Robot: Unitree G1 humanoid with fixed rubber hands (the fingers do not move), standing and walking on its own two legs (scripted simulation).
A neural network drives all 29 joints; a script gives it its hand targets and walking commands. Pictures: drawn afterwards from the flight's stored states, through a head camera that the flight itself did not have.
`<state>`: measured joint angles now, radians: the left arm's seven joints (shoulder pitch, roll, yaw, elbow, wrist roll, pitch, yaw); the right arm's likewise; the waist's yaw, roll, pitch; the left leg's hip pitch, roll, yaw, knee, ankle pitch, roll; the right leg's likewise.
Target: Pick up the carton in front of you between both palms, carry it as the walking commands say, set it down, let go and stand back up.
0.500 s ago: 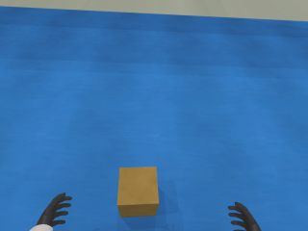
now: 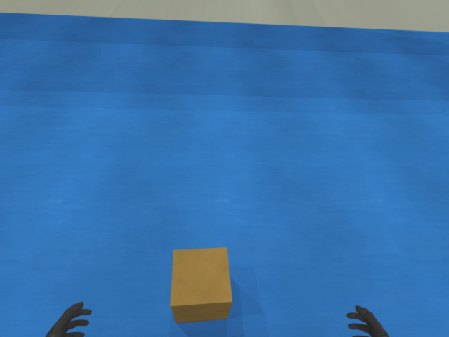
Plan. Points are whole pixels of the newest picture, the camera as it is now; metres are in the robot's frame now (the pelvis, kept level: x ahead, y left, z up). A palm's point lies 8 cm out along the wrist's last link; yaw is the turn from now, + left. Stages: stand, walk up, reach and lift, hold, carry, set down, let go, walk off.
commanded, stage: stand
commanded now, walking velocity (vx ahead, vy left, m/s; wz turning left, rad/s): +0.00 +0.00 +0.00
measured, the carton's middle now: (201, 285) +0.42 +0.05 -0.65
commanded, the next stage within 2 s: none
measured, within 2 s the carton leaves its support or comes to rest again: neither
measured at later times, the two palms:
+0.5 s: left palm out of the picture +0.08 +0.30 -0.10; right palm out of the picture +0.09 -0.31 -0.09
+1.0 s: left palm out of the picture +0.06 +0.30 -0.10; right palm out of the picture +0.07 -0.31 -0.09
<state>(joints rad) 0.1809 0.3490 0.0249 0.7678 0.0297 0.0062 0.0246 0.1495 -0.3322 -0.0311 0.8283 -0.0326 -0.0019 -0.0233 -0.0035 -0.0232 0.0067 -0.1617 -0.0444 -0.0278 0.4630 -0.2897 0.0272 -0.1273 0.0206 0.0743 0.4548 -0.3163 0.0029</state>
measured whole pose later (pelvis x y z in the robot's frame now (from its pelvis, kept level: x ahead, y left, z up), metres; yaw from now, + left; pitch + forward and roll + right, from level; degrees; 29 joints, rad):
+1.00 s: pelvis -0.03 +0.00 +0.01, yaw +0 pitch -2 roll +0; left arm 0.15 0.39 0.01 0.99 0.02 -0.01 0.01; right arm 0.12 -0.38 -0.01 1.02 -0.02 -0.01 -0.01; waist 0.00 -0.01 0.02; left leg -0.12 -0.04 -0.03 0.35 -0.19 0.02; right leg -0.09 0.02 0.07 0.34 -0.22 0.00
